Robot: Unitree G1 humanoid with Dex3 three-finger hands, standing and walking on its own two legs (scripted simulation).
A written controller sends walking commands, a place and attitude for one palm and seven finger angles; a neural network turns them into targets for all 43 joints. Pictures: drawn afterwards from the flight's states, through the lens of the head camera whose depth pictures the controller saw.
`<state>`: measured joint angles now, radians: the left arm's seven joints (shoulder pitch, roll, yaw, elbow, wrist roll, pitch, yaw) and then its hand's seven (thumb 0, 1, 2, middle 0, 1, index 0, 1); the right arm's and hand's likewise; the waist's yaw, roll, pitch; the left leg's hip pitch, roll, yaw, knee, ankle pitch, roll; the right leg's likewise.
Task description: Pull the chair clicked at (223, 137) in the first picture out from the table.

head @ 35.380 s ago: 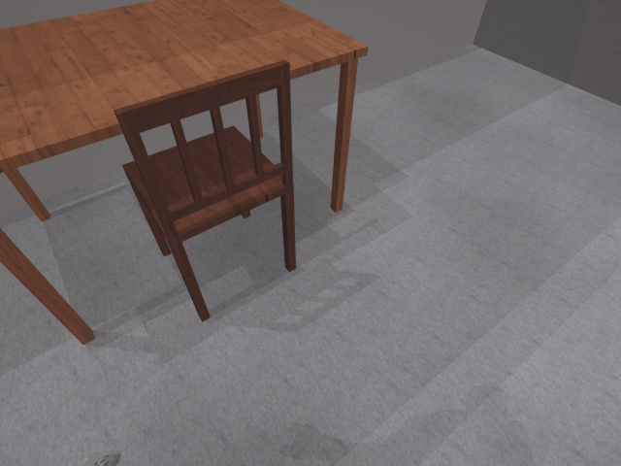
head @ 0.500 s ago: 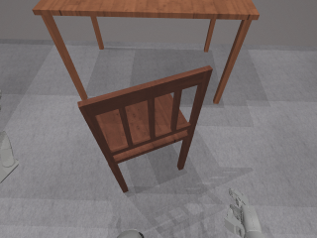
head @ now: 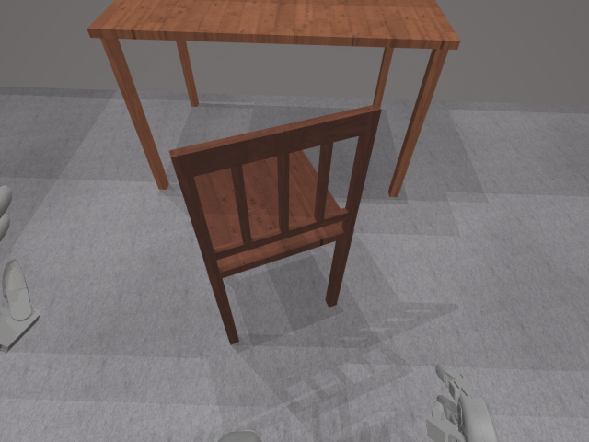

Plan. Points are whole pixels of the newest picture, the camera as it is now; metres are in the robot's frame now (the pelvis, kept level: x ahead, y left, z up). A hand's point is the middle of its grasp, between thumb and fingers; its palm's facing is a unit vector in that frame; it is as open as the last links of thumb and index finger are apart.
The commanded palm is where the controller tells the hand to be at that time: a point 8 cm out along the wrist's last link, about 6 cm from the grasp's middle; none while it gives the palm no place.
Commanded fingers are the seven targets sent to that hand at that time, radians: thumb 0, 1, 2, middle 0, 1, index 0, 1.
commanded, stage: stop stepping back and stand still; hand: left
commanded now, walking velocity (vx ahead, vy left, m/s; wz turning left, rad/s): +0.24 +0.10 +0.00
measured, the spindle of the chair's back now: (283, 194) +0.62 +0.06 -0.10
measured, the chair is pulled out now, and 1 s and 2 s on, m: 0.52 0.52 0.52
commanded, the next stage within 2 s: let the arm hang, fingers relaxed in 1.22 s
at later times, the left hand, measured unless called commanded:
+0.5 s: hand out of the picture +0.15 +0.30 +0.16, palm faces +0.43 -0.81 -0.40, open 7.4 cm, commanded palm +0.10 +0.34 +0.19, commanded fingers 0.00 0.90 0.90 -0.20 -0.30 -0.20 -0.30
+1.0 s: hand out of the picture +0.20 +0.31 +0.17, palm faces +0.40 -0.79 -0.46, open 7.4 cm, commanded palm +0.14 +0.35 +0.19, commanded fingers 0.00 0.90 0.90 -0.20 -0.30 -0.20 -0.30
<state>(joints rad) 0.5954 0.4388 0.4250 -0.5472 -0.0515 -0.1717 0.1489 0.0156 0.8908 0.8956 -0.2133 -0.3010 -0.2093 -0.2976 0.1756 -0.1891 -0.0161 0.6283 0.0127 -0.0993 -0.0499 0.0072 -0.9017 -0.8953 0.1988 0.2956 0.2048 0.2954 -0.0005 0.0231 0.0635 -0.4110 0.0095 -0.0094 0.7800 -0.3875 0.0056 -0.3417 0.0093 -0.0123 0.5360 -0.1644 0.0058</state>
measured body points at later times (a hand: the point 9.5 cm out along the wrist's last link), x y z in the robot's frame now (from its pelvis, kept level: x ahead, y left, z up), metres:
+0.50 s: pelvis -0.04 +0.04 +0.00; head -0.07 +0.06 +0.45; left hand +0.12 +0.34 +0.18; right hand +0.10 -0.20 -0.08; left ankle +0.00 +0.11 -0.73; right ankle -0.01 -0.10 -0.71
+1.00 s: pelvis +0.00 +0.05 +0.02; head +0.01 +0.06 +0.47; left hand +0.17 +0.35 +0.19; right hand +0.18 -0.18 -0.06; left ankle +0.00 +0.11 -0.73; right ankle +0.00 -0.09 -0.73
